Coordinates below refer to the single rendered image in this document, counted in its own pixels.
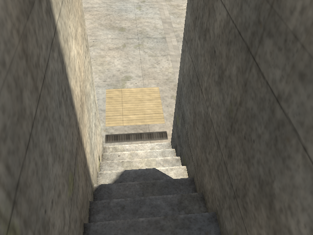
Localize stairs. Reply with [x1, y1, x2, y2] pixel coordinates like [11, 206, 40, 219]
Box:
[83, 142, 221, 235]

